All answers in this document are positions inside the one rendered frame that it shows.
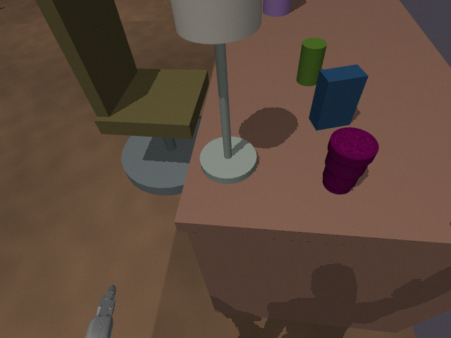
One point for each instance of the office chair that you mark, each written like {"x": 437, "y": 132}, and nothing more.
{"x": 158, "y": 108}

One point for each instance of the left robot hand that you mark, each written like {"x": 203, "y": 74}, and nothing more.
{"x": 101, "y": 325}

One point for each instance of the desk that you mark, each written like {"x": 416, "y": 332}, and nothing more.
{"x": 279, "y": 245}

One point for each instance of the desk lamp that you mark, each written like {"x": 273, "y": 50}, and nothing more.
{"x": 225, "y": 160}

